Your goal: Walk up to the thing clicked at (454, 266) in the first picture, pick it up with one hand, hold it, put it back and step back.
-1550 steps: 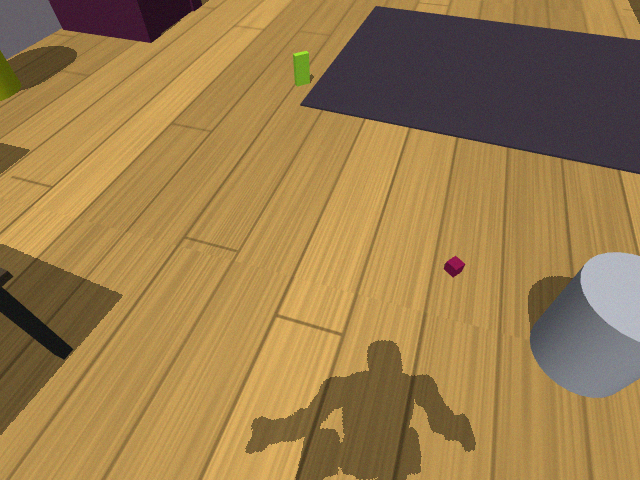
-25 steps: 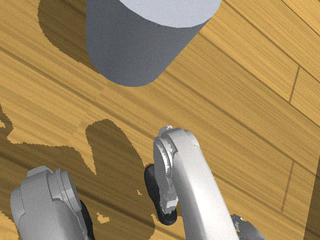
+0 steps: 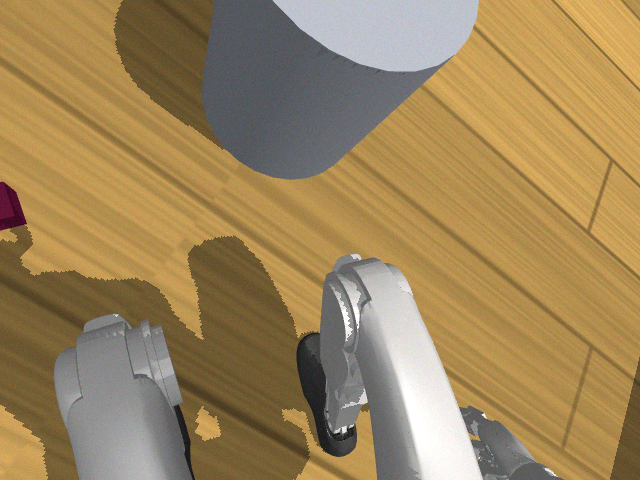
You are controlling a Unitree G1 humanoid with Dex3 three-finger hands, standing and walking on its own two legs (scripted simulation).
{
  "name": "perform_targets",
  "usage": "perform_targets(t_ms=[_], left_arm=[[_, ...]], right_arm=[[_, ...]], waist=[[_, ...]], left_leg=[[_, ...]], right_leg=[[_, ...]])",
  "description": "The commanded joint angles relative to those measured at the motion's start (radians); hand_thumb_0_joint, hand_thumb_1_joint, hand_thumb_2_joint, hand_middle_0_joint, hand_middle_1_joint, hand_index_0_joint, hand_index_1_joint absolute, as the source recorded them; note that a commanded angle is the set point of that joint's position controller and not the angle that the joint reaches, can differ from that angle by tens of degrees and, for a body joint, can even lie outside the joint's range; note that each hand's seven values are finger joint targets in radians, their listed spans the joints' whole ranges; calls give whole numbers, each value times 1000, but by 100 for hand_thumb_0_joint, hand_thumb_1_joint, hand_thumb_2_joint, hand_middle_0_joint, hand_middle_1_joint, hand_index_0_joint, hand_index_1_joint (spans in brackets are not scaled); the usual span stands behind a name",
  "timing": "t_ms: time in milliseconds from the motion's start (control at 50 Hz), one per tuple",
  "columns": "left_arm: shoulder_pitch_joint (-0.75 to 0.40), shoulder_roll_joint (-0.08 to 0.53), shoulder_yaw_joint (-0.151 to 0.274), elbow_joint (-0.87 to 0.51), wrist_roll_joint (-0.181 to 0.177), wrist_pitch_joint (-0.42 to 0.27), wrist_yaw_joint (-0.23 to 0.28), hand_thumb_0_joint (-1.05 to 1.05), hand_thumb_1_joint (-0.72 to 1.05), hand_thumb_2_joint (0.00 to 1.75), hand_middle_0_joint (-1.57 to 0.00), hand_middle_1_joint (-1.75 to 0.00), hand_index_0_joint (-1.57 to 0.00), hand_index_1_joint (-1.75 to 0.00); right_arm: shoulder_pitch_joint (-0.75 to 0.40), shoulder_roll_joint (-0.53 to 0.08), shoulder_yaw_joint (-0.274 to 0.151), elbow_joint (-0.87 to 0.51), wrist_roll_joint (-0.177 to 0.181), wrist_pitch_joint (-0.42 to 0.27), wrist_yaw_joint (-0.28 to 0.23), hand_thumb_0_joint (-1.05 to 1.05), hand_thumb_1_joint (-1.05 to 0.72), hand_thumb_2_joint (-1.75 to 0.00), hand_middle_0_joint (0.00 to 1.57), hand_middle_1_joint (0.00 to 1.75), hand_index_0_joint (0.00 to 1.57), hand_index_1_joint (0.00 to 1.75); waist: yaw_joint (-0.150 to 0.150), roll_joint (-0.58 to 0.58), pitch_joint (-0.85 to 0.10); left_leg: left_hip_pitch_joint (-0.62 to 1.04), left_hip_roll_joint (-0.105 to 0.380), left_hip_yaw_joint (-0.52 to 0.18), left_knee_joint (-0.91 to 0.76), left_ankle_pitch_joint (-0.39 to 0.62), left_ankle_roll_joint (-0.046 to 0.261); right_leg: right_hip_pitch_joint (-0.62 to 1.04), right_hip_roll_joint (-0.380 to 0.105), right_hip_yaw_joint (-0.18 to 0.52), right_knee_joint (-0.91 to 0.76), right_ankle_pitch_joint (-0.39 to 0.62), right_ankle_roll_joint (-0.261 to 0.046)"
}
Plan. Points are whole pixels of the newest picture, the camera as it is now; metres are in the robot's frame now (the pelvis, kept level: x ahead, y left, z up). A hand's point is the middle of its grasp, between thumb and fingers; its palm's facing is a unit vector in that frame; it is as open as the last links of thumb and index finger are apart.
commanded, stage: rest palm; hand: left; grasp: from above
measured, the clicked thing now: out of the picture +0.48 +0.32 -0.30
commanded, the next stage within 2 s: close in 1.70 s
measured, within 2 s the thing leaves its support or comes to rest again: neither
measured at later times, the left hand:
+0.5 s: hand out of the picture +0.47 +0.31 -0.24, palm faces -0.46 -0.12 -0.88, open 14.0 cm
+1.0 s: hand out of the picture +0.46 +0.32 -0.26, palm faces -0.47 -0.16 -0.87, open 13.8 cm
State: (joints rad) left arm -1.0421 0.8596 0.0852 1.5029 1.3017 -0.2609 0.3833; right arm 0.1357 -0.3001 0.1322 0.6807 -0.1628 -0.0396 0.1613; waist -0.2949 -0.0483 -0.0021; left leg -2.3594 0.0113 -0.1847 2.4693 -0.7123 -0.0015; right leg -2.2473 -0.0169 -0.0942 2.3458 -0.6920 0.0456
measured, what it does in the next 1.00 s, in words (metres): stands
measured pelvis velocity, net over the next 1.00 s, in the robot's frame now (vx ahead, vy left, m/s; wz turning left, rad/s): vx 0.00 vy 0.00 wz -0.06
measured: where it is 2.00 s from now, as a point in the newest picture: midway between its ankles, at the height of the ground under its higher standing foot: (257, 445)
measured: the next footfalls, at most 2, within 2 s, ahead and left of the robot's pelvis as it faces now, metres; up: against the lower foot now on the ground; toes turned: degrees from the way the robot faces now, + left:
none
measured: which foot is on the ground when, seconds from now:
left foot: down 0.00-1.00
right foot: down 0.00-1.00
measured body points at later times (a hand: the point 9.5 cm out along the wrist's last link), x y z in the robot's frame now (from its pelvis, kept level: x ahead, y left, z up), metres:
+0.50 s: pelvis +0.00 +0.00 -0.02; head +0.28 +0.10 +0.32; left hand +0.49 +0.31 -0.19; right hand +0.01 -0.26 -0.08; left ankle +0.06 +0.12 -0.29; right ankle +0.10 -0.13 -0.29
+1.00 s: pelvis +0.00 +0.00 -0.02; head +0.28 +0.12 +0.31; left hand +0.48 +0.33 -0.21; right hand +0.05 -0.26 -0.08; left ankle +0.06 +0.12 -0.29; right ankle +0.10 -0.13 -0.29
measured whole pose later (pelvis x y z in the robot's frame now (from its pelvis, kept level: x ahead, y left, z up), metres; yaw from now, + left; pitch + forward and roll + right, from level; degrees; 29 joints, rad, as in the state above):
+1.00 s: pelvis +0.00 +0.00 -0.02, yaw -3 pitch +29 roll -14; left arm -1.09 1.05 0.14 1.73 1.30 -0.24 0.53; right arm 0.09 -0.33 0.28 0.65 -0.26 -0.18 0.22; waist -0.38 -0.14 0.15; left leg -2.37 0.02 -0.25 2.57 -0.73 0.00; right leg -2.25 0.02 -0.13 2.39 -0.67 0.07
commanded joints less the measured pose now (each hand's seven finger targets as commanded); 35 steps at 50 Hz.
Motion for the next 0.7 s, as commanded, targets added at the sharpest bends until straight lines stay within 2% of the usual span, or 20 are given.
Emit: perform_targets(t_ms=[0,80,100,120,160,180,220,300,360,380,400,440,480,520,540,560,580,620,660,680], left_arm=[[-329,251,40,-52,18,31,92,0,-47,95,-17,-88,-16,-88],[-368,253,39,19,20,47,118,0,-47,94,-17,-89,-16,-89],[-384,281,53,-28,20,45,121,0,-48,96,-15,-87,-13,-89],[-373,290,54,19,19,51,128,0,-49,97,-14,-88,-13,-90],[-351,239,20,110,12,55,125,0,-51,98,-13,-89,-12,-91],[-367,248,19,95,6,52,122,0,-51,98,-11,-92,-10,-93],[-381,307,34,94,-2,48,122,0,-52,98,-10,-94,-10,-95],[-380,345,40,62,7,31,136,0,-52,99,-11,-94,-10,-95],[-370,349,36,72,-1,23,148,0,-52,98,-12,-93,-11,-94],[-351,401,71,75,9,24,158,0,-51,98,-12,-93,-11,-95],[-351,384,56,74,5,24,160,0,-50,98,-14,-91,-12,-93],[-310,417,76,49,15,25,182,0,-50,98,-15,-91,-13,-93],[-309,377,54,91,16,32,190,0,-50,96,-14,-90,-13,-91],[-293,389,69,114,14,44,200,0,-49,95,-14,-91,-13,-91],[-302,368,52,120,5,49,198,0,-48,94,-14,-90,-14,-91],[-311,390,65,113,2,49,202,0,-49,96,-14,-89,-13,-91],[-311,419,87,88,-2,49,210,0,-47,96,-16,-89,-14,-91],[-293,407,83,88,-5,53,212,0,-48,96,-17,-88,-15,-90],[-282,384,65,151,3,57,207,0,-47,95,-16,-89,-15,-90],[-297,379,59,123,0,55,202,0,-47,93,-15,-89,-15,-90]], right_arm=[[226,-268,-67,12,-9,1,-7,0,-89,-89,20,30,20,30],[227,-274,-55,14,-23,-30,1,0,-89,-89,20,30,20,30],[229,-278,-55,11,-23,-36,-1,0,-89,-89,20,30,20,30],[227,-282,-50,6,-27,-42,-3,0,-89,-90,20,30,20,30],[222,-280,-39,14,-32,-56,-1,0,-89,-90,20,30,20,30],[218,-285,-38,10,-33,-65,-1,0,-89,-89,20,30,20,30],[214,-298,-26,-2,-37,-77,-9,0,-89,-90,20,30,20,30],[221,-306,-7,5,-48,-93,-12,0,-89,-90,20,30,20,30],[218,-305,10,9,-55,-103,-4,0,-90,-90,20,30,20,30],[212,-317,14,-4,-57,-103,-3,0,-90,-90,20,30,20,30],[212,-314,18,-8,-57,-108,-1,0,-90,-90,20,30,20,30],[218,-312,25,6,-65,-104,1,0,-90,-90,20,30,20,30],[208,-314,33,7,-75,-111,12,0,-90,-90,20,30,20,30],[202,-324,36,-2,-81,-116,20,0,-90,-90,20,30,20,30],[206,-323,38,9,-83,-120,26,0,-90,-90,20,30,20,30],[193,-329,38,-6,-84,-127,30,0,-90,-90,20,30,20,30],[188,-342,36,-10,-83,-128,29,0,-90,-90,20,30,20,30],[186,-339,39,-14,-85,-130,33,0,-90,-90,20,30,20,30],[173,-338,43,-13,-95,-134,41,0,-90,-90,20,30,20,30],[178,-345,43,-19,-93,-137,43,0,-90,-90,20,30,20,30]], waist=[[-28,453,-626],[-67,400,-577],[-61,421,-612],[-64,410,-605],[-91,347,-525],[-103,339,-506],[-87,347,-530],[-84,408,-599],[-95,408,-580],[-90,422,-598],[-94,430,-587],[-64,495,-628],[-94,474,-576],[-97,475,-567],[-102,467,-542],[-105,464,-539],[-87,477,-554],[-87,504,-558],[-116,455,-514],[-121,443,-512]], left_leg=[[585,1,96,-254,330,13],[529,-1,105,-238,228,23],[545,-2,106,-242,232,23],[522,-3,109,-236,212,26],[449,-3,109,-230,137,34],[432,-3,107,-231,106,37],[437,1,99,-229,91,36],[513,7,90,-216,162,23],[498,11,89,-193,196,24],[508,12,86,-195,216,21],[513,15,87,-189,229,20],[558,16,84,-200,289,9],[539,20,83,-184,287,10],[536,21,80,-177,300,10],[529,23,80,-168,294,12],[514,24,77,-169,278,13],[526,24,72,-181,291,9],[552,25,65,-194,303,1],[504,28,62,-171,258,11],[496,25,66,-171,243,15]], right_leg=[[257,50,-109,-175,336,-79],[246,52,-105,-188,268,-73],[270,54,-103,-196,266,-73],[275,54,-101,-201,255,-71],[248,57,-100,-210,191,-69],[238,59,-100,-219,160,-67],[254,59,-105,-215,143,-68],[292,63,-118,-185,210,-69],[308,69,-120,-171,249,-66],[332,69,-124,-167,264,-66],[325,71,-122,-160,276,-68],[352,73,-129,-149,322,-73],[333,79,-136,-142,327,-68],[339,79,-140,-135,344,-67],[323,80,-139,-136,342,-64],[330,80,-142,-140,331,-63],[336,79,-145,-142,333,-67],[334,78,-152,-131,334,-71],[322,83,-155,-132,312,-65],[332,84,-152,-144,303,-61]])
